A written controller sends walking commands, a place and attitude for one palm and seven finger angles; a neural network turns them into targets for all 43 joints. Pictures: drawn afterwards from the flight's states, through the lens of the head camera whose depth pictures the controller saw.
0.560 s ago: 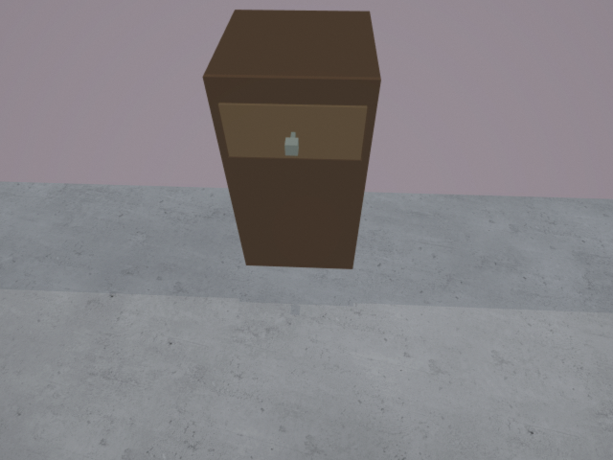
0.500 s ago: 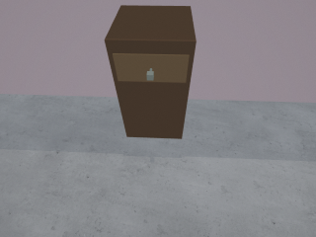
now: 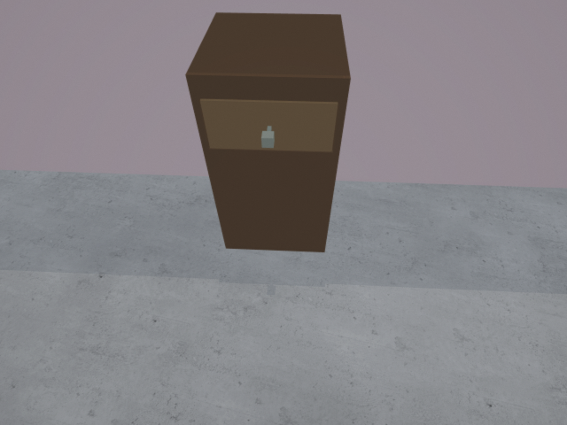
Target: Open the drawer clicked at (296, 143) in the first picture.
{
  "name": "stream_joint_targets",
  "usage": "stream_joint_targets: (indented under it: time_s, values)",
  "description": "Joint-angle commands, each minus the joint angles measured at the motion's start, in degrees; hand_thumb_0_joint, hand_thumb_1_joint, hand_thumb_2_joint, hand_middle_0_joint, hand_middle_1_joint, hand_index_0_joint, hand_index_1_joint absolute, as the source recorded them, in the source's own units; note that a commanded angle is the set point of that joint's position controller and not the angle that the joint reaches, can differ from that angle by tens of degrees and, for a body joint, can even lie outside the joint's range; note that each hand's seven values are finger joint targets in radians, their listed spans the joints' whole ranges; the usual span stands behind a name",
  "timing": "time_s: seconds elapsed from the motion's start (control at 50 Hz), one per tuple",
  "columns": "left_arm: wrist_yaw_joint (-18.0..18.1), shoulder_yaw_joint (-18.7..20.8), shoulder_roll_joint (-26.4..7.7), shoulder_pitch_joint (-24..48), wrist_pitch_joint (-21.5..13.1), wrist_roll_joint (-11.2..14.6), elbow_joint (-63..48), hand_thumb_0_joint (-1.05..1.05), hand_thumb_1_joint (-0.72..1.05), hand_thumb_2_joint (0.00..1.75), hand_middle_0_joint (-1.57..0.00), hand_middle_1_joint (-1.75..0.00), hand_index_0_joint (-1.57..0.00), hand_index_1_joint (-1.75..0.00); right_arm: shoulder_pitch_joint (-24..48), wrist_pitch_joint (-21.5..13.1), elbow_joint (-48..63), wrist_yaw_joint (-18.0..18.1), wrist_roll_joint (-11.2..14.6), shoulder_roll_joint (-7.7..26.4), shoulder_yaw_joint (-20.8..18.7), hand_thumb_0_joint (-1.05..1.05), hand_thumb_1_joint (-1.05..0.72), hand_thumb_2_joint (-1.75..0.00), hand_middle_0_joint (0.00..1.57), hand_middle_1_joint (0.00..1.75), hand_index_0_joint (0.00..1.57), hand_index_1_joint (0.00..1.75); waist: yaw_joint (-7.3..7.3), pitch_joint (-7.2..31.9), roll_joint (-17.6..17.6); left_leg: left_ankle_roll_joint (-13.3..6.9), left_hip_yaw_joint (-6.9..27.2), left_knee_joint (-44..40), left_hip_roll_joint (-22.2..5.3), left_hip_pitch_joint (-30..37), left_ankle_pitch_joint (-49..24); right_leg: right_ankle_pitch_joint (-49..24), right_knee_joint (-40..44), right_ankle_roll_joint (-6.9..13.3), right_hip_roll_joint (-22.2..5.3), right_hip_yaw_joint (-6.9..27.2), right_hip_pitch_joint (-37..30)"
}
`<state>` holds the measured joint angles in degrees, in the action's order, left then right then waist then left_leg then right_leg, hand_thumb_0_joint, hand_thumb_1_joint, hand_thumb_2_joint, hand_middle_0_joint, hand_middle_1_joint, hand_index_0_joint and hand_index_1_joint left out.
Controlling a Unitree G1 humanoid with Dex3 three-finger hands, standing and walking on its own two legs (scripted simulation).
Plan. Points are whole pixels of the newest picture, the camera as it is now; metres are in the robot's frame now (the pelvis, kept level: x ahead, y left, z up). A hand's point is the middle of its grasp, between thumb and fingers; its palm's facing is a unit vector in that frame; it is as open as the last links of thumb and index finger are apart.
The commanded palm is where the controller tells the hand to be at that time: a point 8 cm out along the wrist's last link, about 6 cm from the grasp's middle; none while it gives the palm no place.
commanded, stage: look at it before walking up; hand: left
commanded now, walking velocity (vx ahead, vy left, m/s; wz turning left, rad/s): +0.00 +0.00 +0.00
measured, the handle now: (268, 135) +0.88 +0.09 -0.13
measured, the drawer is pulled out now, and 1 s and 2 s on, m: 0.00 0.00 0.00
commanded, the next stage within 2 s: take the last steps up to it in 0.28 s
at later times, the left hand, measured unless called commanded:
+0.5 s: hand out of the picture +0.06 +0.22 -0.17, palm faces -0.01 -0.96 -0.29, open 7.4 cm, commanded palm none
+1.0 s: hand out of the picture +0.03 +0.11 -0.18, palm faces +0.03 -0.99 -0.13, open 7.4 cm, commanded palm none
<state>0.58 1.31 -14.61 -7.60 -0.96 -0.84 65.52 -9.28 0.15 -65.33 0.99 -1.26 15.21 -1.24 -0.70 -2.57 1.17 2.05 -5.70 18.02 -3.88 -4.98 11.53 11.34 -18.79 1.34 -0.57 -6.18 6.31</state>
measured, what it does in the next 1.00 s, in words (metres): walks ahead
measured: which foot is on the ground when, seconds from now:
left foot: down 0.00-0.74, up 0.76-1.00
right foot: down 0.00-1.00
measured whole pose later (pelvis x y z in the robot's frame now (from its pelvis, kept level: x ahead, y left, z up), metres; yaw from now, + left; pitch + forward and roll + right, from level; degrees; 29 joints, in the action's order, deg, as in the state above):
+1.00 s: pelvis +0.13 -0.03 -0.01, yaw -3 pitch +0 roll +1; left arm 1.2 1.7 -4.6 -25.2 -3.2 -1.7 67.9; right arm -12.2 0.5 -63.6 0.5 -1.4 8.1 -3.6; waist 0.7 -5.5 -1.4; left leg 0.4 -6.9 51.6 -5.2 -29.4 18.4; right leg 21.6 -20.6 3.8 1.4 -6.2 -0.6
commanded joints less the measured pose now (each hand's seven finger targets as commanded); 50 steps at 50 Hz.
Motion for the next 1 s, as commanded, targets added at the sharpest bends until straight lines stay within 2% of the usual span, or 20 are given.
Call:
stream_joint_targets:
  time_s: [0.0,0.22,0.38,0.42,0.46,0.5,0.56,0.62,0.66,0.68,0.7,0.72,0.74,0.76,0.78,0.8,0.82,0.84,0.92,0.98]
  values:
    - [0.58,1.79,-10.63,0.52,-1.36,0.28,-3.02,0.00,0.90,0.90,-0.20,-0.30,-0.20,-0.30,-0.62,-1.19,2.42,0.67,0.08,9.18,-1.16,0.00,-0.90,-0.90,0.20,0.30,0.20,0.30,0.10,2.72,-1.18,-2.56,4.65,-2.07,-4.60,0.54,-9.37,-12.73,3.61,0.89,-7.36,6.68,-0.14]
    - [0.61,1.80,-11.27,0.76,-1.47,0.23,-3.08,0.00,0.90,0.90,-0.20,-0.30,-0.20,-0.30,-0.66,-1.27,2.63,0.71,0.25,9.77,-1.29,0.00,-0.90,-0.90,0.20,0.30,0.20,0.30,0.05,3.27,-1.85,-2.58,4.79,-2.08,-4.78,1.22,-10.94,-14.60,3.47,0.85,-7.37,6.42,-0.66]
    - [0.47,1.57,-11.32,0.96,-1.27,0.30,-2.93,0.00,0.90,0.90,-0.20,-0.30,-0.20,-0.30,-0.39,-1.21,2.30,0.56,0.16,9.89,-1.16,0.00,-0.90,-0.90,0.20,0.30,0.20,0.30,0.06,2.01,-0.71,-2.57,4.76,-2.89,-4.72,0.46,-8.29,-10.51,4.53,0.74,-7.52,6.55,-0.08]
    - [0.71,0.37,-5.31,-2.11,-0.46,0.47,-1.43,0.00,0.90,0.90,-0.20,-0.30,-0.20,-0.30,-3.32,-0.54,1.09,0.49,-0.21,3.75,0.08,0.00,-0.90,-0.90,0.20,0.30,0.20,0.30,-0.14,3.42,-1.43,-1.88,3.85,-1.96,-4.47,1.32,-4.09,-3.78,4.19,0.06,-6.78,6.32,0.42]
    - [0.43,0.46,-5.01,-3.37,0.49,0.21,-0.97,0.00,0.90,0.90,-0.20,-0.30,-0.20,-0.30,-5.31,0.05,0.22,0.28,-0.67,3.21,-0.04,0.00,-0.90,-0.90,0.20,0.30,0.20,0.30,-0.18,0.77,-1.07,-2.09,3.01,-1.22,-4.01,-0.38,5.94,8.09,2.74,0.56,-5.92,6.41,3.32]
    - [-0.13,0.93,-5.49,-3.99,0.87,-0.07,-1.20,0.00,0.90,0.90,-0.20,-0.30,-0.20,-0.30,-6.12,0.24,0.31,0.12,-0.94,3.78,-0.54,0.00,-0.90,-0.90,0.20,0.30,0.20,0.30,-0.37,-1.81,-0.80,-2.64,3.54,-1.46,-4.49,-2.28,14.12,14.82,1.28,1.25,-5.11,6.59,6.87]
    - [-0.96,1.43,-4.27,-4.00,0.97,-0.48,-2.64,0.00,0.90,0.90,-0.20,-0.30,-0.20,-0.30,-8.59,0.06,0.29,0.26,-1.05,4.99,-1.56,0.00,-0.90,-0.90,0.20,0.30,0.20,0.30,-1.23,-6.77,2.62,-5.18,8.77,-4.05,-8.58,-3.18,20.86,15.06,-6.13,1.48,-2.40,4.08,13.75]
    - [-1.64,1.50,-1.89,-2.89,0.77,-0.76,-4.87,0.00,0.90,0.90,-0.20,-0.30,-0.20,-0.30,-13.46,-0.50,-0.08,0.68,-1.09,6.97,-2.88,0.00,-0.90,-0.90,0.20,0.30,0.20,0.30,-2.36,-9.02,8.16,-9.65,17.04,-6.75,-16.23,-0.08,19.47,12.87,-17.62,0.77,-1.07,0.31,21.35]
    - [-1.97,1.89,-0.72,-3.26,0.29,-0.70,-6.00,0.00,0.90,0.90,-0.20,-0.30,-0.20,-0.30,-14.92,-1.11,-0.13,0.99,-1.20,5.46,-2.98,0.00,-0.90,-0.90,0.20,0.30,0.20,0.30,-1.98,-8.63,9.25,-9.79,14.65,-3.72,-16.08,0.23,9.03,12.96,-15.80,0.76,-2.17,0.61,20.14]
    - [-2.04,2.23,-0.70,-5.95,-0.12,-0.59,-5.31,0.00,0.90,0.90,-0.20,-0.30,-0.20,-0.30,-13.87,-1.31,0.15,1.14,-1.00,4.61,-2.79,0.00,-0.90,-0.90,0.20,0.30,0.20,0.30,-0.29,-6.64,7.41,-8.06,10.77,0.55,-14.27,-3.09,4.39,9.08,-10.22,0.97,-2.10,0.49,13.11]
    - [-1.86,2.88,-1.43,-11.77,-0.56,-0.65,-3.32,0.00,0.90,0.90,-0.20,-0.30,-0.20,-0.30,-12.18,-1.51,0.70,1.15,-0.72,2.94,-2.47,0.00,-0.90,-0.90,0.20,0.30,0.20,0.30,2.54,-3.56,1.91,-5.48,4.41,9.32,-9.27,-9.97,2.64,5.02,-4.54,1.75,-2.80,2.81,1.23]
    - [-1.07,4.02,-5.74,-20.45,-1.23,-0.63,-0.52,0.00,0.90,0.90,-0.20,-0.30,-0.20,-0.30,-8.61,-1.75,3.31,0.94,0.05,-0.73,-1.81,0.00,-0.90,-0.90,0.20,0.30,0.20,0.30,6.13,-2.18,-14.05,-2.57,-4.42,24.40,-1.00,-23.35,8.12,2.26,1.57,4.93,-11.61,16.07,-10.62]
    - [-0.08,4.36,-7.90,-27.07,-1.28,-0.12,1.93,0.00,0.90,0.90,-0.20,-0.30,-0.20,-0.30,-3.99,-1.64,5.24,0.65,0.47,-1.52,-1.83,0.00,-0.90,-0.90,0.20,0.30,0.20,0.30,8.48,-2.49,-21.24,-2.35,-2.52,38.93,2.11,-31.19,23.99,-3.55,6.38,7.87,-20.03,28.31,-13.26]
    - [0.72,3.48,-4.78,-26.91,-1.42,-0.06,2.31,0.00,0.90,0.90,-0.20,-0.30,-0.20,-0.30,-2.68,-1.39,5.34,0.65,0.12,-0.28,-2.54,0.00,-0.90,-0.90,0.20,0.30,0.20,0.30,7.26,-5.46,-19.08,-2.87,3.35,45.60,0.12,-34.57,21.10,-10.74,5.10,7.71,-18.86,26.64,-11.93]
    - [1.08,3.03,-1.87,-24.97,-1.55,-0.31,1.86,0.00,0.90,0.90,-0.20,-0.30,-0.20,-0.30,-2.99,-1.69,5.05,0.57,0.21,-1.45,-2.63,0.00,-0.90,-0.90,0.20,0.30,0.20,0.30,5.87,-6.08,-14.43,-2.64,3.61,48.72,-1.07,-36.48,17.43,-18.47,3.31,9.95,-18.42,22.87,-12.41]
    - [1.23,2.78,-0.80,-23.86,-1.69,-0.33,1.43,0.00,0.90,0.90,-0.20,-0.30,-0.20,-0.30,-2.90,-1.81,4.89,0.47,0.33,-3.07,-2.53,0.00,-0.90,-0.90,0.20,0.30,0.20,0.30,4.81,-5.09,-9.08,-2.21,3.41,49.17,-1.81,-35.94,15.98,-21.17,1.90,11.76,-18.36,20.34,-11.99]
    - [1.38,2.73,-0.13,-23.24,-2.15,-0.35,0.81,0.00,0.90,0.90,-0.20,-0.30,-0.20,-0.30,-2.72,-1.89,4.56,0.12,0.26,-4.02,-2.37,0.00,-0.90,-0.90,0.20,0.30,0.20,0.30,4.19,-3.82,-4.54,-2.02,2.77,48.33,-2.34,-35.29,14.60,-22.73,1.76,11.75,-17.79,18.10,-12.18]
    - [1.41,2.55,0.02,-22.90,-2.62,-0.54,0.46,0.00,0.90,0.90,-0.20,-0.30,-0.20,-0.30,-2.72,-1.74,4.64,-0.22,0.05,-5.23,-2.29,0.00,-0.90,-0.90,0.20,0.30,0.20,0.30,3.43,-2.92,-3.33,-1.63,2.24,45.92,-2.64,-33.94,13.27,-24.30,1.85,10.96,-16.43,14.92,-10.99]
    - [1.24,1.79,1.39,-22.78,-3.41,-0.72,1.27,0.00,0.90,0.90,-0.20,-0.30,-0.20,-0.30,-0.03,-1.64,6.28,-1.36,0.21,-7.17,-1.82,0.00,-0.90,-0.90,0.20,0.30,0.20,0.30,2.00,-4.76,-8.29,-1.44,-2.19,33.74,-1.11,-30.61,5.96,-26.82,3.88,9.08,-11.97,8.78,-7.58]
    - [1.13,1.78,1.62,-22.58,-3.43,-0.60,1.70,0.00,0.90,0.90,-0.20,-0.30,-0.20,-0.30,2.02,-2.18,7.46,-1.37,0.42,-6.57,-1.78,0.00,-0.90,-0.90,0.20,0.30,0.20,0.30,1.58,-5.24,-8.00,-2.74,-3.72,25.39,0.38,-25.12,3.16,-29.33,2.99,8.40,-11.75,7.43,-5.91]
